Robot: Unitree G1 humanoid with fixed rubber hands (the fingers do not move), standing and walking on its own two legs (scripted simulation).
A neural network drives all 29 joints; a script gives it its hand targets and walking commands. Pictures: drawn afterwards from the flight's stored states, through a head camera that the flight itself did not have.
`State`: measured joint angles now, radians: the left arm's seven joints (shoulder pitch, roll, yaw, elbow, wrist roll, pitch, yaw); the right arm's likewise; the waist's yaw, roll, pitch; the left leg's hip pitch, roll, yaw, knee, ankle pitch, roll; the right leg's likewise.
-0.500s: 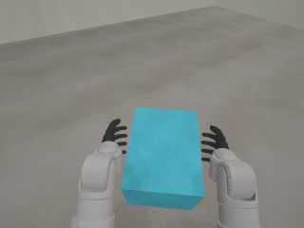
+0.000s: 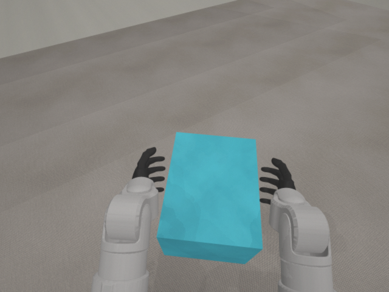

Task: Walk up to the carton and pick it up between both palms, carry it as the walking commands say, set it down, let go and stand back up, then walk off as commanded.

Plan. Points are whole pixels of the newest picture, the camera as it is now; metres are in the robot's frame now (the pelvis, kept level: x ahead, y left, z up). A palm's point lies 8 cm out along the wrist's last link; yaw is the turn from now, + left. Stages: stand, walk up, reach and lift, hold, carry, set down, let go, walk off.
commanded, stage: carry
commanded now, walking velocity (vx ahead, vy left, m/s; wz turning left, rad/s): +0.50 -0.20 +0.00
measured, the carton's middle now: (210, 197) +0.34 -0.01 +0.00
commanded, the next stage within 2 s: none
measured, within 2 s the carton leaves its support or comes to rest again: neither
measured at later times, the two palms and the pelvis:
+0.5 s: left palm (189, 91) +0.61 +0.04 +0.11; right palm (286, 94) +0.59 -0.22 +0.11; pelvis +0.32 -0.08 -0.01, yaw -2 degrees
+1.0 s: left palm (212, 47) +0.93 -0.03 +0.09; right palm (283, 48) +0.92 -0.29 +0.08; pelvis +0.63 -0.15 -0.02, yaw -1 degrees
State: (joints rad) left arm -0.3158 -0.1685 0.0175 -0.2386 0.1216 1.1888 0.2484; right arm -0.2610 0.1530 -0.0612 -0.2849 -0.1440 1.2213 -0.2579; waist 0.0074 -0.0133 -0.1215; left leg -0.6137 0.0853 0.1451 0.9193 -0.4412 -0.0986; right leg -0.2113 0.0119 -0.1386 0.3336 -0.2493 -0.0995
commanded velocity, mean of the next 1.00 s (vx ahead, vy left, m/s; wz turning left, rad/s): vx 0.50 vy -0.20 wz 0.00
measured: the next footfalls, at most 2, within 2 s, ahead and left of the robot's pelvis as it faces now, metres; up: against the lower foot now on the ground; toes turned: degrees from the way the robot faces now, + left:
left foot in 0.20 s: +0.24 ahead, +0.10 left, +0.00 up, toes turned +10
right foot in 0.52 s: +0.49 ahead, -0.21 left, +0.00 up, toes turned -8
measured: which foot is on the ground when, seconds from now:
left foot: up 0.00-0.18, down 0.20-0.56, up 0.58-0.96, down 0.98-1.00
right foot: down 0.00-0.20, up 0.22-0.50, down 0.52-0.98, up 1.00-1.00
